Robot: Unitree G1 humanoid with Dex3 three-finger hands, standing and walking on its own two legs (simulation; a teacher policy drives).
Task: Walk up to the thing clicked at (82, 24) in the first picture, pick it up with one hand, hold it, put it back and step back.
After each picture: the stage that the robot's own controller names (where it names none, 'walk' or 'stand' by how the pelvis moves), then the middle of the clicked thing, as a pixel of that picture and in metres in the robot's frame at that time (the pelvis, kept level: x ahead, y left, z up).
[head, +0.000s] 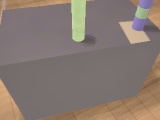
stand; (78, 19) +0.77 +0.05 +0.02
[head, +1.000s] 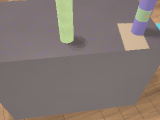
walk; (65, 18) +0.68 +0.13 +0.06
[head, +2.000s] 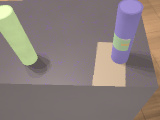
walk; (17, 39) +0.49 +0.29 +0.05
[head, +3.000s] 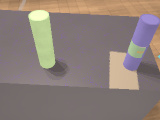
stand; (43, 42) +0.53 +0.18 +0.05
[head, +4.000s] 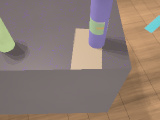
walk; out of the picture +0.54 +0.35 +0.06
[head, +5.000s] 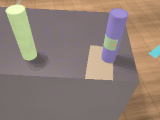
stand; (23, 35) +0.59 +0.27 +0.03
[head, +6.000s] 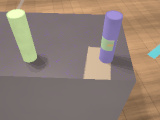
stand; (23, 38) +0.60 +0.29 +0.02
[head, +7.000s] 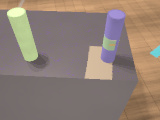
stand; (24, 37) +0.60 +0.28 +0.02
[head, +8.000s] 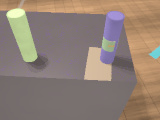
stand; (24, 38) +0.60 +0.28 +0.02
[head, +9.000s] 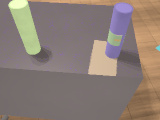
rise first; (27, 29) +0.60 +0.28 +0.03
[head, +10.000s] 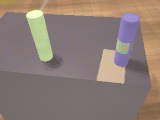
go down; (41, 38) +0.61 +0.25 +0.03
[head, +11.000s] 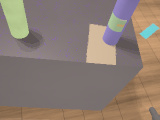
go down; (13, 7) +0.61 +0.23 +0.06
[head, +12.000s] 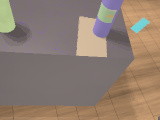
approach; out of the picture +0.62 +0.25 +0.08
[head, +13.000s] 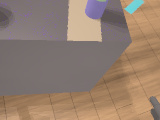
close in; out of the picture +0.62 +0.26 +0.12
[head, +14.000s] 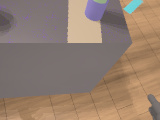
close; out of the picture +0.61 +0.26 +0.12
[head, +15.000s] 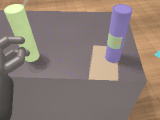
lift; (24, 36) +0.58 +0.26 +0.07
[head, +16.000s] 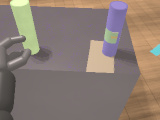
close; (26, 29) +0.63 +0.25 +0.06
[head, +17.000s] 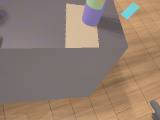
lift; out of the picture +0.63 +0.27 +0.11
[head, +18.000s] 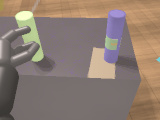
close; (31, 38) +0.62 +0.26 +0.05
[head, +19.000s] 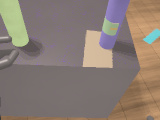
hold; (13, 18) +0.60 +0.25 +0.07
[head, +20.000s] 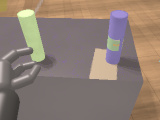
stand; (32, 37) +0.63 +0.26 +0.06
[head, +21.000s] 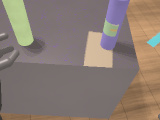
stand; (18, 18) +0.63 +0.25 +0.06
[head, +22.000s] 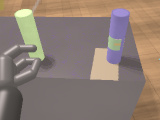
stand; (31, 38) +0.61 +0.26 +0.06
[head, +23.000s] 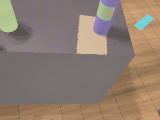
hold; out of the picture +0.63 +0.25 +0.08
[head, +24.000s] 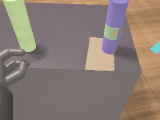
hold; (21, 25) +0.62 +0.26 +0.08
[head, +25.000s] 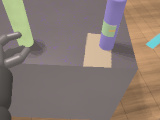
close; (19, 21) +0.63 +0.26 +0.06
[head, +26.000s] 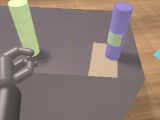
hold; (25, 30) +0.60 +0.25 +0.07
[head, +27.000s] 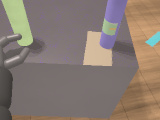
hold; (18, 18) +0.63 +0.26 +0.06
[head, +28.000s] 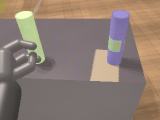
hold; (31, 39) +0.61 +0.26 +0.06
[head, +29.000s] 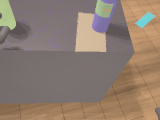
hold; out of the picture +0.63 +0.26 +0.09
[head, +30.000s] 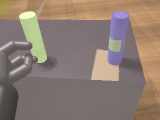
hold; (34, 39) +0.63 +0.26 +0.06
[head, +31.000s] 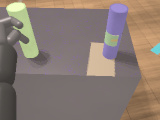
crouch; (24, 33) +0.61 +0.26 +0.04
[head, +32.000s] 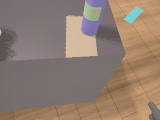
lower; out of the picture +0.61 +0.27 +0.08
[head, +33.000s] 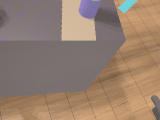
lower; out of the picture +0.63 +0.26 +0.12
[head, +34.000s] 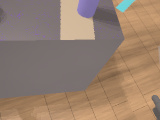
lower; out of the picture +0.64 +0.27 +0.12
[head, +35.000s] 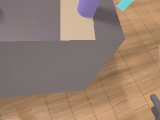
lower; out of the picture +0.63 +0.27 +0.12
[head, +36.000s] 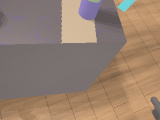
lower; out of the picture +0.62 +0.27 +0.12
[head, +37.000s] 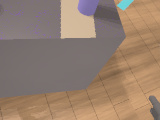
open; out of the picture +0.65 +0.27 +0.13
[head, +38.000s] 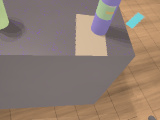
sink last; out of the picture +0.62 +0.26 +0.10
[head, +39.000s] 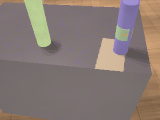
stand; (38, 22) +0.66 +0.27 +0.07
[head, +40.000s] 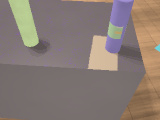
stand; (24, 20) +0.64 +0.26 +0.08
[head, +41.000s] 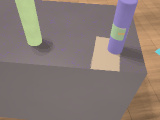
stand; (29, 19) +0.65 +0.25 +0.08
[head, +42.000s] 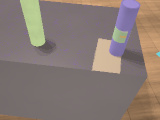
stand; (33, 20) +0.65 +0.25 +0.07
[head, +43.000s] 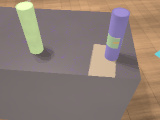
stand; (31, 30) +0.65 +0.26 +0.02
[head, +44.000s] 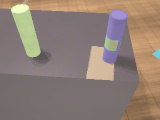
stand; (27, 33) +0.62 +0.28 +0.02
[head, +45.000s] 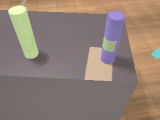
stand; (25, 34) +0.62 +0.28 +0.02
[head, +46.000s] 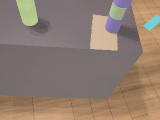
walk; out of the picture +0.68 +0.25 +0.03
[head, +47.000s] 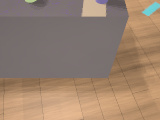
walk; out of the picture +0.87 +0.33 +0.05
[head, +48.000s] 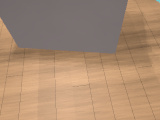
walk; out of the picture +1.19 +0.26 +0.05
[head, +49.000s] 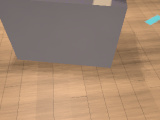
stand; out of the picture +1.23 +0.24 +0.04
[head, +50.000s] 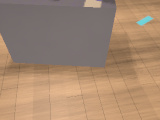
stand; out of the picture +1.28 +0.27 +0.02
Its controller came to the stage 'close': yes
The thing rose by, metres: 0.00
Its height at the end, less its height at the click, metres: +0.00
